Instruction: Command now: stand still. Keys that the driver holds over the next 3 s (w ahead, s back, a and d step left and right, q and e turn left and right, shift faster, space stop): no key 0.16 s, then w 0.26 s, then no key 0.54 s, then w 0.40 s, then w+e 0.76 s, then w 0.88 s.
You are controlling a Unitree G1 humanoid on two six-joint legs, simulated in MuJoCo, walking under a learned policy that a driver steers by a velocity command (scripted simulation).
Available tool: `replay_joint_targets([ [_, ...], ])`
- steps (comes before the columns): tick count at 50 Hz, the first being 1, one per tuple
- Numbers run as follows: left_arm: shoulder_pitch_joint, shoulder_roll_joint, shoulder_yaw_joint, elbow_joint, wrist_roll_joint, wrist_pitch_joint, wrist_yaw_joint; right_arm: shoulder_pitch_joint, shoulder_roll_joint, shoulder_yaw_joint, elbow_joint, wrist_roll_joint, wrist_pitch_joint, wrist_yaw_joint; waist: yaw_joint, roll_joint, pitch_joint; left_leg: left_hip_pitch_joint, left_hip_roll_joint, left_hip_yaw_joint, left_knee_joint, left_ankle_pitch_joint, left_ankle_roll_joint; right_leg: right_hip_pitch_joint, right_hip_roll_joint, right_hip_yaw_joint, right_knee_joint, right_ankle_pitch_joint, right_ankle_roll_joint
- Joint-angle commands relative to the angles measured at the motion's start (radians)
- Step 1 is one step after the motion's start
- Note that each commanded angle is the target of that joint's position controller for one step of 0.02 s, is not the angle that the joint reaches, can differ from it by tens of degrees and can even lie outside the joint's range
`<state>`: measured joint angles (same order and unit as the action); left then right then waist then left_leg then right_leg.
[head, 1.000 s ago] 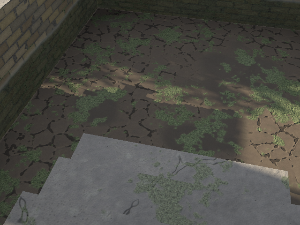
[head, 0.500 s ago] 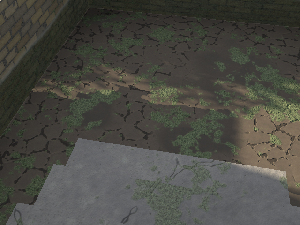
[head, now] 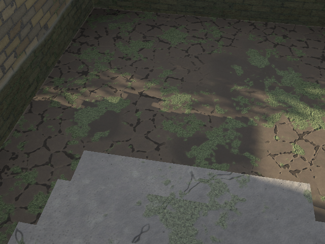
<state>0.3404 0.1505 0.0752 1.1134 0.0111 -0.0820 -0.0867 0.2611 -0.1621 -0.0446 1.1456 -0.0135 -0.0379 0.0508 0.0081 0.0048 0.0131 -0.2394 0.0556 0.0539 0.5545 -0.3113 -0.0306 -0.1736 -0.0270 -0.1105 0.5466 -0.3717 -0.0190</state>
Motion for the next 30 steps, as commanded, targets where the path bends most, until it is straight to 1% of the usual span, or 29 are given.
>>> replay_joint_targets([
  [1, 0.091, 0.08, 0.014, -0.001, -0.001, -0.006, 0.002, 0.06, -0.075, -0.011, -0.003, 0.0, -0.007, -0.001, -0.001, -0.01, 0.043, -0.022, -0.018, 0.032, -0.064, 0.2, 0.035, -0.033, -0.024, 0.027, -0.086, 0.293, -0.021],
  [8, 0.12, 0.061, 0.01, 0.017, -0.001, -0.006, 0.006, 0.079, -0.06, -0.009, 0.012, 0.001, -0.009, 0.0, -0.002, -0.012, 0.048, -0.024, -0.018, 0.032, -0.054, 0.205, 0.039, -0.051, -0.026, 0.025, -0.075, 0.28, -0.018],
  [9, 0.146, 0.078, 0.018, 0.025, 0.004, -0.005, 0.01, 0.098, -0.073, -0.016, 0.017, -0.005, -0.008, -0.004, 0.002, -0.02, 0.049, -0.028, -0.025, 0.04, -0.052, 0.101, 0.046, -0.049, -0.033, 0.035, -0.094, 0.167, -0.035],
  [10, 0.166, 0.119, 0.036, 0.03, 0.022, -0.003, 0.02, 0.106, -0.103, -0.032, 0.013, -0.02, -0.008, -0.013, 0.012, -0.048, 0.079, -0.059, -0.042, 0.053, -0.029, -0.08, 0.059, -0.064, -0.058, 0.071, -0.132, -0.041, -0.079],
  [11, 0.188, 0.148, 0.05, 0.034, 0.04, -0.004, 0.032, 0.096, -0.111, -0.043, 0.001, -0.035, -0.009, -0.024, 0.028, -0.076, 0.122, -0.111, -0.048, 0.052, -0.003, -0.202, 0.072, -0.083, -0.111, 0.147, -0.191, -0.253, -0.133],
  [12, 0.227, 0.167, 0.063, 0.042, 0.058, -0.007, 0.05, 0.062, -0.087, -0.044, -0.021, -0.046, -0.011, -0.036, 0.054, -0.106, 0.153, -0.193, -0.046, 0.041, 0.048, -0.241, 0.086, -0.053, -0.193, 0.262, -0.248, -0.393, -0.201],
  [13, 0.294, 0.144, 0.06, 0.059, 0.065, -0.01, 0.069, 0.026, -0.041, -0.038, -0.046, -0.047, -0.019, -0.049, 0.081, -0.14, 0.164, -0.279, -0.042, 0.037, 0.118, -0.211, 0.093, 0.023, -0.292, 0.387, -0.312, -0.436, -0.265],
  [14, 0.33, 0.099, 0.046, 0.074, 0.059, -0.006, 0.085, -0.027, -0.007, -0.034, -0.079, -0.046, -0.031, -0.06, 0.093, -0.148, 0.202, -0.344, -0.03, 0.027, 0.138, -0.16, 0.11, 0.066, -0.371, 0.472, -0.359, -0.413, -0.308],
  [15, 0.316, 0.058, 0.031, 0.062, 0.052, -0.003, 0.099, -0.055, 0.015, -0.032, -0.096, -0.047, -0.047, -0.069, 0.089, -0.133, 0.195, -0.32, -0.026, 0.014, 0.133, -0.15, 0.127, 0.07, -0.393, 0.488, -0.373, -0.351, -0.317],
  [16, 0.262, 0.064, 0.03, 0.037, 0.046, -0.001, 0.106, -0.05, 0.028, -0.03, -0.101, -0.039, -0.059, -0.069, 0.068, -0.122, 0.185, -0.239, -0.036, 0.025, 0.102, -0.157, 0.14, 0.039, -0.37, 0.431, -0.376, -0.31, -0.3],
  [17, 0.18, 0.078, 0.031, 0.005, 0.044, 0.0, 0.11, -0.023, 0.036, -0.031, -0.099, -0.034, -0.071, -0.062, 0.03, -0.12, 0.19, -0.102, -0.058, 0.055, 0.059, -0.144, 0.156, -0.047, -0.32, 0.338, -0.358, -0.293, -0.27],
  [18, 0.119, 0.095, 0.032, -0.016, 0.043, 0.005, 0.108, 0.04, 0.026, -0.038, -0.079, -0.032, -0.082, -0.052, -0.012, -0.107, 0.185, 0.051, -0.084, 0.082, 0.015, -0.074, 0.165, -0.144, -0.267, 0.254, -0.316, -0.291, -0.248],
  [19, 0.095, 0.102, 0.032, -0.023, 0.062, 0.007, 0.099, 0.138, 0.012, -0.047, -0.047, -0.041, -0.09, -0.039, -0.054, -0.093, 0.175, 0.198, -0.099, 0.086, 0.035, -0.015, 0.176, -0.254, -0.206, 0.18, -0.201, -0.29, -0.233],
  [20, 0.071, 0.084, 0.029, -0.036, 0.083, 0.002, 0.092, 0.263, -0.014, -0.057, -0.014, -0.059, -0.097, -0.036, -0.112, -0.023, 0.135, 0.287, -0.05, -0.005, -0.001, -0.035, 0.213, -0.336, -0.142, 0.116, 0.007, -0.227, -0.209],
  [21, 0.008, 0.022, 0.018, -0.071, 0.1, -0.014, 0.084, 0.457, -0.053, -0.062, 0.038, -0.081, -0.101, -0.039, -0.2, 0.16, 0.071, 0.434, 0.131, -0.344, -0.164, 0.009, 0.321, -0.502, -0.001, 0.046, 0.383, -0.158, -0.135],
  [22, -0.011, -0.04, 0.009, -0.095, 0.07, -0.038, 0.079, 0.662, -0.108, -0.055, 0.067, -0.1, -0.1, -0.024, -0.255, 0.247, 0.01, 0.558, 0.275, -0.691, -0.295, 0.079, 0.455, -0.704, 0.106, 0.2, 0.677, -0.279, -0.104],
  [23, -0.044, -0.015, 0.015, -0.111, 0.025, -0.055, 0.08, 0.62, -0.115, -0.05, 0.079, -0.106, -0.108, -0.015, -0.221, 0.104, 0.169, 0.51, 0.371, -0.665, -0.327, 0.154, 0.454, -0.852, 0.057, 0.342, 0.713, -0.168, -0.12],
  [24, -0.065, 0.053, 0.034, -0.108, 0.019, -0.063, 0.083, 0.456, -0.068, -0.037, 0.039, -0.079, -0.105, -0.008, -0.152, 0.006, 0.164, 0.421, 0.341, -0.519, -0.278, 0.304, 0.411, -0.787, 0.019, 0.28, 0.786, -0.11, -0.111],
  [25, -0.035, 0.046, 0.04, -0.107, 0.034, -0.055, 0.089, 0.369, -0.044, -0.03, 0.025, -0.053, -0.102, -0.009, -0.092, -0.036, 0.113, 0.324, 0.295, -0.364, -0.222, 0.482, 0.378, -0.685, -0.009, 0.217, 0.8, -0.079, -0.099],
  [26, -0.016, -0.023, 0.026, -0.108, 0.054, -0.038, 0.09, 0.338, -0.016, -0.027, 0.026, -0.049, -0.097, -0.023, -0.059, -0.042, 0.12, 0.228, 0.24, -0.237, -0.181, 0.597, 0.336, -0.619, -0.035, 0.189, 0.75, -0.043, -0.086],
  [27, 0.001, -0.048, 0.019, -0.096, 0.059, -0.019, 0.081, 0.304, 0.035, -0.01, 0.009, -0.06, -0.086, -0.033, -0.024, -0.018, 0.13, 0.107, 0.194, -0.173, -0.18, 0.626, 0.296, -0.547, -0.053, 0.168, 0.697, 0.031, -0.069],
  [28, -0.009, -0.054, 0.013, -0.101, 0.052, -0.004, 0.067, 0.29, 0.068, 0.008, -0.006, -0.06, -0.085, -0.039, -0.009, 0.011, 0.13, 0.025, 0.157, -0.121, -0.193, 0.645, 0.269, -0.493, -0.065, 0.146, 0.614, 0.137, -0.049],
  [29, 0.046, -0.079, -0.004, -0.084, 0.055, 0.005, 0.037, 0.253, 0.086, 0.029, -0.016, -0.083, -0.083, -0.045, 0.033, 0.031, 0.131, -0.108, 0.12, -0.076, -0.145, 0.643, 0.241, -0.389, -0.069, 0.137, 0.583, 0.299, -0.042],
  [30, 0.083, -0.088, -0.014, -0.076, 0.053, 0.006, 0.02, 0.223, 0.066, 0.037, -0.033, -0.085, -0.085, -0.036, 0.064, 0.055, 0.106, -0.233, 0.093, -0.039, -0.109, 0.658, 0.226, -0.268, -0.058, 0.109, 0.571, 0.379, -0.025],
])
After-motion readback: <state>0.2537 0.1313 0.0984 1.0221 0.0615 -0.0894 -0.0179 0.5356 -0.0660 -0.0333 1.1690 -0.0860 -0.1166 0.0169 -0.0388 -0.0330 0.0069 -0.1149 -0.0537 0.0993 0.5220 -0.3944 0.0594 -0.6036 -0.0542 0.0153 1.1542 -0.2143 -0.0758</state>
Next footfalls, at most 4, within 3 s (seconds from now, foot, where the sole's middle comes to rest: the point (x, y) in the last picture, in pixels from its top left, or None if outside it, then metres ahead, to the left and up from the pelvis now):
0.90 right None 0.36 -0.10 -0.95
1.42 left None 0.40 0.16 -0.95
2.10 right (185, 229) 0.72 -0.07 -1.12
2.48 left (161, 182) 1.11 0.06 -1.30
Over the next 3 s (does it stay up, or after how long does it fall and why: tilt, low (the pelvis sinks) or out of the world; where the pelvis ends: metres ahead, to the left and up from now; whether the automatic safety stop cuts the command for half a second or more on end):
stays up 1.20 -0.04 -0.58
